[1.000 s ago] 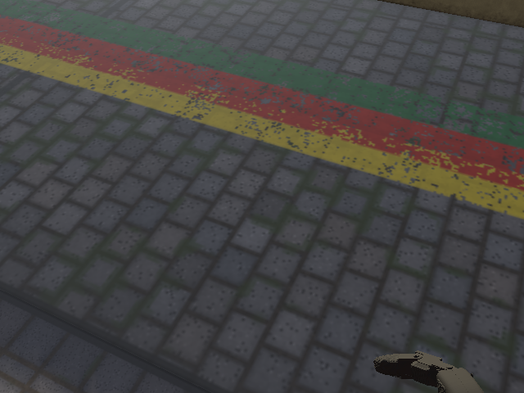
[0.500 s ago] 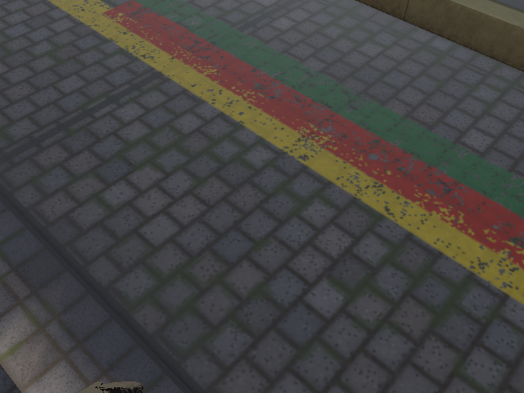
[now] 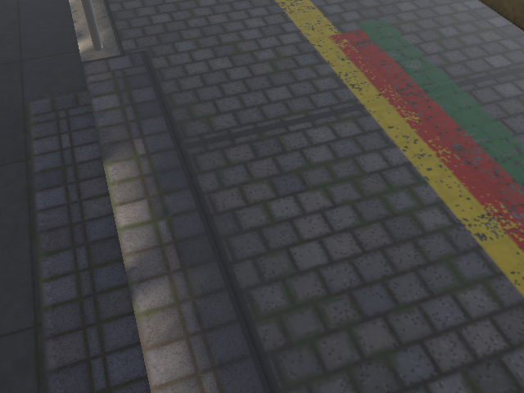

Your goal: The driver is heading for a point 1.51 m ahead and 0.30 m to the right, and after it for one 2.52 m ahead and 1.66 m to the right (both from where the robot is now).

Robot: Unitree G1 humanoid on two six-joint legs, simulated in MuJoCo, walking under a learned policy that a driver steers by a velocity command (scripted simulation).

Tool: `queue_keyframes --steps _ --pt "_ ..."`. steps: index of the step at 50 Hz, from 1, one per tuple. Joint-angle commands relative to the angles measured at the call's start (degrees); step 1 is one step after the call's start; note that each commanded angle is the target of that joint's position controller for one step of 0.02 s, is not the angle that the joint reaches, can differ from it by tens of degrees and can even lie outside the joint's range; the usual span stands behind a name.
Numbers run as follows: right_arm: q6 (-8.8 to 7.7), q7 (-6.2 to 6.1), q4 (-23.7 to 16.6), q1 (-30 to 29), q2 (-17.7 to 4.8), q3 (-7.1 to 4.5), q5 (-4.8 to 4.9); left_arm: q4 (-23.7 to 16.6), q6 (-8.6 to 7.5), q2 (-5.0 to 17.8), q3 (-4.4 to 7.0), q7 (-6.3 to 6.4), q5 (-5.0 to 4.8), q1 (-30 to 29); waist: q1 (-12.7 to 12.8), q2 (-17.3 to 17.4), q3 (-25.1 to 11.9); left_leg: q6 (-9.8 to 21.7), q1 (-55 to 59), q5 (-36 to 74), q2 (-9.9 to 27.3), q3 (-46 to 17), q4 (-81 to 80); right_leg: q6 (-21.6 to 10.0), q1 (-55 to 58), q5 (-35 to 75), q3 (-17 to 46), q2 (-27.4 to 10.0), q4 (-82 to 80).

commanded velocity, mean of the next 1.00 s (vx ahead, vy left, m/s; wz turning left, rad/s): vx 0.33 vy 0.00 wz -0.32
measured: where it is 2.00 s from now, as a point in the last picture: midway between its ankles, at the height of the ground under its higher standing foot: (339, 293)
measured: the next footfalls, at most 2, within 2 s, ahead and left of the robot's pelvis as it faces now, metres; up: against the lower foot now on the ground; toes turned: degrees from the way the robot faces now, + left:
left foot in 0.04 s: +0.06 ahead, +0.10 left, +0.00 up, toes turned +4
right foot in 0.56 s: +0.45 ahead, -0.09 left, +0.00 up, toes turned -7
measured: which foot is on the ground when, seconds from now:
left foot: up 0.00-0.02, down 0.04-0.56, up 0.58-0.96, down 0.98-1.00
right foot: down 0.00-0.04, up 0.06-0.54, down 0.56-0.96, up 0.98-1.00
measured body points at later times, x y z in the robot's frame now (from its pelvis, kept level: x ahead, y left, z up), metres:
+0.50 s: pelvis +0.24 +0.02 -0.02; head +0.25 +0.03 +0.43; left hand +0.49 +0.22 -0.10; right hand +0.18 -0.20 -0.16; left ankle +0.02 +0.10 -0.74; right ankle +0.42 -0.10 -0.70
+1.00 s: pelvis +0.48 +0.00 -0.02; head +0.50 +0.00 +0.43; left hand +0.71 +0.21 -0.13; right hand +0.57 -0.31 -0.08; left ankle +0.62 +0.06 -0.75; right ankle +0.41 -0.08 -0.74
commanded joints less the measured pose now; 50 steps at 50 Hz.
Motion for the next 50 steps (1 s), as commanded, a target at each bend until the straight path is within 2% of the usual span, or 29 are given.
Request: queue_keyframes --steps 1,2,3,4,5,6,7,8,9,10,12,13,16,20,24,26,27,28,29,30,31,32,34,38,40,44,48,49,50 --pt "-2.46 -0.20 -1.53 0.81 -2.32 -1.29 0.37 -1.13 1.86 9.77 2.31 -1.74 0.50 -2.16 -3.30 -3.07 4.25 4.26 10.98 11.93 -1.01 0.68 -18.65 -10.53 -4.14 -18.87 13.28 -13.25 -5.78" --pt "-2.73 -0.84 -0.07 5.80 -3.86 -2.51 0.02 -0.04 2.40 6.38 1.21 -2.40 1.64 -2.09 -6.51 -1.03 2.39 5.21 22.27 12.13 0.90 -2.27 -17.13 -8.76 -11.90 -15.39 11.28 -11.95 0.53" --pt "-4.36 -3.27 1.05 16.37 -14.58 -6.17 -0.12 -4.69 0.63 -2.03 -1.12 -2.75 0.77 -5.98 -12.96 13.03 -2.17 18.50 39.24 3.63 15.21 -26.23 -16.82 -1.58 -33.12 -11.90 4.89 -2.37 19.73" --pt "-4.65 -4.76 2.28 23.74 -12.99 -5.98 -1.53 -5.10 -1.40 -0.28 -1.05 -3.49 1.18 -10.75 -18.76 7.35 -1.03 24.18 44.92 -3.59 22.22 -43.07 -23.31 0.28 -48.11 -16.18 14.92 1.72 31.18" --pt "-4.49 -5.01 4.18 21.05 -10.29 -5.30 -2.72 -3.79 -2.40 1.00 -0.40 -3.36 0.44 -12.27 -16.49 2.63 3.45 20.69 43.68 -6.95 22.00 -38.67 -23.98 -0.28 -55.65 -11.42 18.55 1.23 39.09" --pt "-4.03 -4.79 4.37 17.96 -7.70 -4.45 -2.42 -1.37 -2.73 3.74 0.42 -2.85 -0.05 -9.62 -13.80 3.28 4.32 17.42 38.75 -7.69 19.41 -31.87 -24.65 -0.69 -55.02 -6.05 17.32 -0.07 46.18" --pt "-2.97 -4.65 4.40 14.76 -4.10 -2.46 -2.18 0.56 -2.69 6.05 1.52 -3.12 1.38 -7.75 -10.87 3.57 4.42 13.13 32.59 -0.71 17.36 -24.32 -24.67 -1.54 -52.85 -1.93 15.69 -0.59 51.68" --pt "-0.93 -3.48 1.87 10.38 -2.68 -1.13 1.52 -0.60 0.50 9.58 3.81 -2.35 -0.48 -6.51 -7.86 -3.74 1.48 6.68 24.88 13.87 12.58 -15.08 -25.24 0.62 -40.04 1.18 11.42 -1.09 49.67" --pt "-0.50 -3.11 1.96 7.94 -2.83 -0.77 1.98 0.29 2.31 7.81 3.62 -2.87 -0.30 -5.26 -6.36 1.05 2.78 5.44 17.53 18.82 9.48 -9.66 -26.44 1.78 -35.12 2.49 9.31 0.23 52.15" --pt "-1.56 -4.09 3.02 8.81 -1.50 -0.65 -2.69 0.83 0.53 2.39 1.16 -5.93 3.16 -5.73 -5.80 13.26 7.17 10.51 15.78 12.94 12.44 -11.74 -26.67 -1.23 -43.61 9.61 14.85 -0.08 56.87" --pt "-1.70 -4.72 5.31 12.84 -0.58 -0.14 -6.30 0.60 -0.95 1.90 0.79 -7.09 1.38 -10.65 -7.97 2.95 7.37 13.52 20.80 14.07 15.39 -12.71 -28.54 -4.00 -53.64 16.02 18.48 2.05 54.35" --pt "-1.93 -4.31 6.02 12.32 -1.67 0.00 -6.53 0.41 -1.49 1.85 0.78 -7.07 0.73 -12.48 -7.42 2.81 7.12 13.28 20.01 15.43 13.95 -9.89 -29.75 -5.14 -53.07 20.48 17.76 2.73 50.20" --pt "-1.98 -3.74 6.45 10.02 -0.47 1.99 -4.76 0.24 -0.65 4.18 1.56 -7.62 1.69 -15.17 -5.68 4.58 5.20 11.07 14.47 19.11 11.18 -1.55 -31.75 -3.15 -44.68 28.03 11.93 2.28 41.71" --pt "-1.82 -2.37 11.74 17.98 -3.38 2.24 -4.26 -4.09 1.91 2.55 0.95 -8.08 0.85 -23.24 -7.32 4.65 8.92 6.44 12.75 24.80 11.64 2.77 -34.77 -3.26 -33.40 26.13 6.85 3.13 27.99" --pt "-2.58 -0.81 16.03 21.09 -7.68 1.75 -3.07 -6.16 3.80 4.47 1.66 -6.98 -0.36 -25.43 -4.95 7.20 8.60 1.69 29.79 63.82 12.20 5.31 -27.80 -4.95 -29.32 13.40 3.23 7.04 15.38" --pt "-1.12 -0.69 16.16 21.37 -11.20 0.81 -2.86 -3.45 3.29 5.95 2.30 -6.02 -1.28 -18.08 -2.74 7.67 5.93 -1.03 36.59 84.67 13.37 5.58 -18.36 -4.79 -23.89 8.90 1.36 9.82 11.77" --pt "1.85 -4.70 12.51 14.10 -12.55 -1.01 4.68 -1.33 3.62 8.31 4.13 -5.02 -4.84 -9.11 0.89 9.87 3.15 -3.96 41.77 85.40 9.35 6.12 -2.27 -6.48 -19.76 13.46 1.10 11.17 2.20" --pt "2.28 -6.36 10.38 11.65 -12.76 -0.63 4.45 1.09 3.62 10.69 4.97 -4.34 -3.69 -0.10 5.16 6.81 -3.05 -4.69 28.30 75.50 7.36 4.86 15.59 -9.11 1.28 24.73 8.14 7.50 -2.55" --pt "0.81 -5.79 7.88 19.08 -2.17 1.94 0.66 1.68 3.48 14.37 5.29 -3.72 -2.09 2.28 -2.16 -13.53 -11.51 -6.79 -9.33 -6.04 -1.95 -1.40 37.81 -17.81 37.56 48.07 27.28 -7.14 13.89" --pt "-1.30 -4.96 6.07 17.23 -2.61 2.55 2.21 0.19 3.94 13.01 5.23 -2.61 -1.97 0.18 -1.70 -13.29 -21.02 -6.47 -17.94 -14.62 -5.48 -10.52 52.11 -25.44 39.78 47.96 41.90 -13.70 8.98" --pt "-2.29 -4.77 3.54 10.51 -7.83 0.96 3.74 -1.85 4.16 11.35 5.17 -1.60 -2.12 -2.49 -0.85 -9.15 -16.25 -4.92 -18.49 -9.82 -3.11 -11.59 52.34 -22.62 31.33 49.36 37.91 -11.59 3.98" --pt "-2.56 -4.80 1.28 7.27 -7.45 1.12 3.95 -2.54 4.03 10.23 4.80 -1.02 -2.60 -5.22 -3.06 -3.93 -10.49 -4.23 -20.20 -7.18 -1.37 -10.25 48.77 -20.07 23.86 43.79 33.92 -9.12 1.17" --pt "-1.44 -5.07 -0.81 5.68 -7.67 0.97 2.07 -5.09 3.44 9.05 4.34 -0.40 -2.62 -9.71 -6.57 2.74 -5.05 -5.06 -16.44 -3.80 1.00 -9.28 45.66 -19.40 8.28 40.42 30.86 -7.24 -3.58" --pt "0.62 -6.07 -3.38 5.81 -5.62 1.54 1.34 -5.82 3.29 9.98 4.39 0.32 -2.34 -12.81 -10.37 0.81 0.34 -6.80 -10.12 -1.51 1.47 -5.66 28.70 -17.20 -11.36 43.50 24.84 -1.72 -5.71" --pt "1.09 -6.91 -4.22 2.62 -3.89 2.31 1.07 -5.71 4.21 11.18 4.99 0.91 -2.66 -12.08 -8.87 0.07 -2.16 -7.54 -5.28 4.54 -0.52 -4.50 16.68 -14.13 -13.05 42.51 22.80 1.60 -3.09" --pt "1.83 -7.29 -5.11 -1.30 -6.15 1.44 2.77 -5.38 6.09 10.10 5.17 1.23 -3.32 -9.24 -6.31 -3.71 -6.31 -8.25 -2.17 13.35 -2.85 -7.44 4.02 -10.34 -7.44 30.73 28.28 0.88 2.50" --pt "0.87 -7.25 -5.55 -0.43 -8.58 -0.46 1.97 -6.92 6.35 6.84 4.59 0.53 -3.19 -10.87 -8.40 -6.30 -3.83 -4.06 7.45 22.41 -0.53 -9.87 -14.51 -5.55 -5.40 14.81 32.76 3.93 12.28" --pt "0.95 -7.81 -6.33 1.14 -11.59 -1.08 0.83 -7.76 6.05 3.29 3.56 0.11 -2.03 -8.65 -7.34 1.52 -7.42 1.13 17.79 34.90 11.65 -19.67 -12.99 -2.58 -11.99 -3.88 27.12 8.22 25.41" --pt "2.03 -7.99 -6.29 1.75 -12.88 -1.45 -1.75 -8.58 5.45 2.72 3.18 -0.13 -2.52 -3.22 -3.73 18.23 -8.94 12.68 24.97 43.69 23.95 -38.40 -16.24 0.87 -25.18 -24.99 20.45 14.18 34.77"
